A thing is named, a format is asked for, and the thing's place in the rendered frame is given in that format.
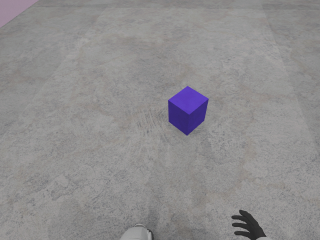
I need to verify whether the robot left shin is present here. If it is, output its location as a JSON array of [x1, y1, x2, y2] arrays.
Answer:
[[134, 224, 147, 230]]

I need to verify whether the carton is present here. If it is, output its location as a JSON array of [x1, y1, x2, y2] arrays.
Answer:
[[168, 86, 209, 135]]

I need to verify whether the robot left thigh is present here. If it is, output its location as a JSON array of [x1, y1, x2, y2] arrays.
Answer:
[[120, 226, 152, 240]]

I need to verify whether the robot right hand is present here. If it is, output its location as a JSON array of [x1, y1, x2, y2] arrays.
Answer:
[[231, 210, 267, 240]]

